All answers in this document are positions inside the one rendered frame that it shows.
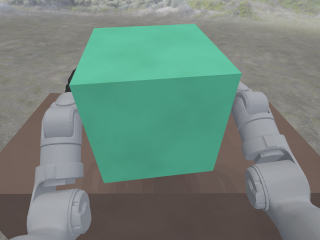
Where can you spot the carton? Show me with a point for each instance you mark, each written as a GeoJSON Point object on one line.
{"type": "Point", "coordinates": [154, 100]}

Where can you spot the pedestal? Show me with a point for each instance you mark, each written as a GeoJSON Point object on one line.
{"type": "Point", "coordinates": [209, 205]}

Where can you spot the left robot forearm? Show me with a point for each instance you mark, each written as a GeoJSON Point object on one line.
{"type": "Point", "coordinates": [60, 152]}

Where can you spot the robot left upper arm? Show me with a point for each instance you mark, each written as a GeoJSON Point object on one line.
{"type": "Point", "coordinates": [58, 215]}

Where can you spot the robot right upper arm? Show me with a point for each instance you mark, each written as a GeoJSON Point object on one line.
{"type": "Point", "coordinates": [280, 189]}

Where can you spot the robot left hand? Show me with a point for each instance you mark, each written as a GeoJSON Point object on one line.
{"type": "Point", "coordinates": [67, 89]}

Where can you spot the right robot forearm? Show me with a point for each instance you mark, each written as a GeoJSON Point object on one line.
{"type": "Point", "coordinates": [261, 140]}

